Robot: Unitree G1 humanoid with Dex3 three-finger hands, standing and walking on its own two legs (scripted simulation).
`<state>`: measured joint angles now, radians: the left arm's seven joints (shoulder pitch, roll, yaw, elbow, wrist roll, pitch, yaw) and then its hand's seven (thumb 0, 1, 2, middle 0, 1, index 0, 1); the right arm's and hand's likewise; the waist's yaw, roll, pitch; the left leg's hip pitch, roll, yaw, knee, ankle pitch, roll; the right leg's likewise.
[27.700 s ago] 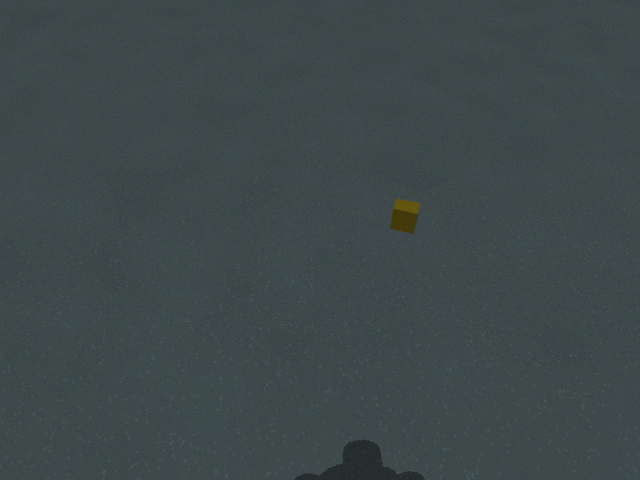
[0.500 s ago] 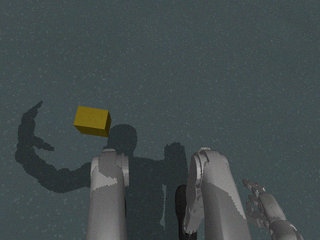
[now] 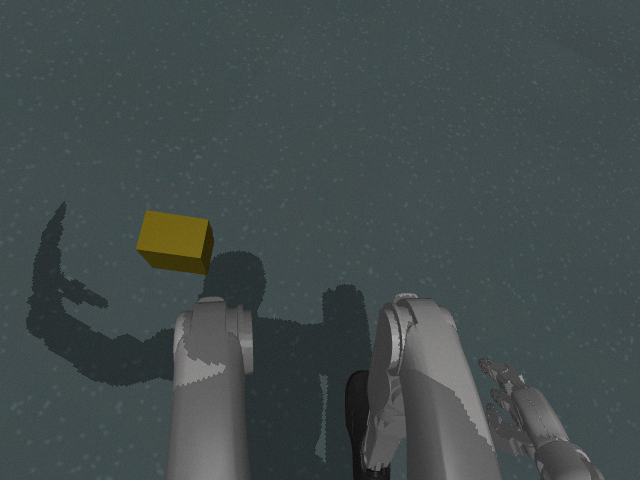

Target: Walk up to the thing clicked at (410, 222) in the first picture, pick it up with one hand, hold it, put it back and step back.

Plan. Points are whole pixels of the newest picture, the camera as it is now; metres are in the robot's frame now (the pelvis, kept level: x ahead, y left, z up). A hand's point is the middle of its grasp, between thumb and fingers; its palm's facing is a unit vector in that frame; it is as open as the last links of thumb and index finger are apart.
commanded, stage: approach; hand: left
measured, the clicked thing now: (179, 245) +0.46 +0.24 -0.31
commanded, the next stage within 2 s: close in in 0.38 s
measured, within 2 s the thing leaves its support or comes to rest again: neither
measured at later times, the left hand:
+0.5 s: hand (90, 252) +0.41 +0.34 -0.22, palm faces +0.03 -1.00 +0.00, open 17.2 cm
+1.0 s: hand (124, 245) +0.44 +0.31 -0.25, palm faces +0.17 -0.99 +0.04, open 17.3 cm
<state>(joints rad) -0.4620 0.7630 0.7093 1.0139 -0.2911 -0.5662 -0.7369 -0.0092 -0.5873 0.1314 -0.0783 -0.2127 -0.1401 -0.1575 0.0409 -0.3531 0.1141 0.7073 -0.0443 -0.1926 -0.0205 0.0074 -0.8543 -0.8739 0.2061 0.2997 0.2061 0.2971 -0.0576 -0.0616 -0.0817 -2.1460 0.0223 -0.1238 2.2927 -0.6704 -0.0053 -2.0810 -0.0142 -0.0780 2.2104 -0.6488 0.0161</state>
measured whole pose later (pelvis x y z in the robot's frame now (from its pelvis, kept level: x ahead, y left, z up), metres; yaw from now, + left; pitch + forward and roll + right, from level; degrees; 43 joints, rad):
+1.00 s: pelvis -0.02 +0.03 -0.08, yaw -10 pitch +9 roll -20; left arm -0.65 0.99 0.60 1.52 -0.17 -1.03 -0.34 -0.01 -0.52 0.07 0.00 -0.10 -0.07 -0.04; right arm -0.18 -0.41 0.56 0.52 -0.33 -0.01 0.05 0.00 -0.84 -0.87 0.21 0.30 0.21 0.30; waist -0.22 -0.30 0.29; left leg -2.19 0.03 -0.37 2.66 -0.69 0.04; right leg -2.00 0.08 -0.26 2.36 -0.59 0.05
